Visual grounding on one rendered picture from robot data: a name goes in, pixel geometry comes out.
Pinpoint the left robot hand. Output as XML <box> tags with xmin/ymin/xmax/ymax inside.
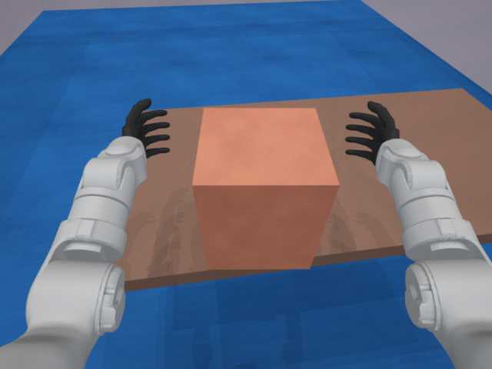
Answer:
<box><xmin>122</xmin><ymin>98</ymin><xmax>170</xmax><ymax>158</ymax></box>

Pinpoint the right robot hand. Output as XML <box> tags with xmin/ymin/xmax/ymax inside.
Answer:
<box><xmin>345</xmin><ymin>101</ymin><xmax>400</xmax><ymax>165</ymax></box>

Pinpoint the right robot forearm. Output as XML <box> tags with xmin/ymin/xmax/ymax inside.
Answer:
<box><xmin>375</xmin><ymin>138</ymin><xmax>492</xmax><ymax>267</ymax></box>

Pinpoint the table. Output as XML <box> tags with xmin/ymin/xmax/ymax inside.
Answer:
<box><xmin>112</xmin><ymin>88</ymin><xmax>492</xmax><ymax>292</ymax></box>

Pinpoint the robot left upper arm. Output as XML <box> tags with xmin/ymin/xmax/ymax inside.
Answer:
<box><xmin>0</xmin><ymin>259</ymin><xmax>125</xmax><ymax>369</ymax></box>

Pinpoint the robot right upper arm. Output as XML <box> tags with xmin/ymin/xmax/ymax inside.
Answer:
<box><xmin>405</xmin><ymin>258</ymin><xmax>492</xmax><ymax>369</ymax></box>

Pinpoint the left robot forearm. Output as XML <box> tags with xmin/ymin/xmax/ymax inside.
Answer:
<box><xmin>26</xmin><ymin>136</ymin><xmax>147</xmax><ymax>325</ymax></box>

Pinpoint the carton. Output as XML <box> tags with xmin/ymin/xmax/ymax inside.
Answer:
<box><xmin>192</xmin><ymin>108</ymin><xmax>340</xmax><ymax>270</ymax></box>

